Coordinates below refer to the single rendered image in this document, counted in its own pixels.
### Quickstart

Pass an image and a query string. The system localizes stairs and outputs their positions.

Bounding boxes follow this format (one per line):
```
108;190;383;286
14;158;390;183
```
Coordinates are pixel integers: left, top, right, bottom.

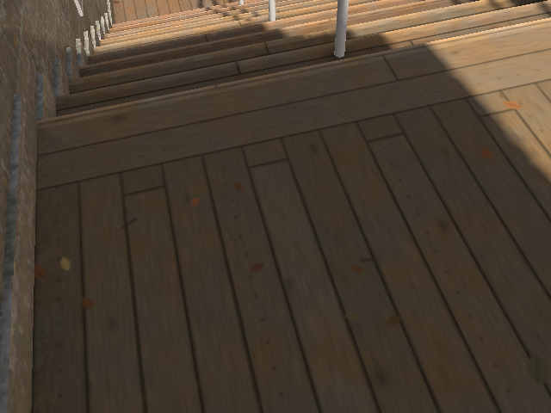
56;0;551;117

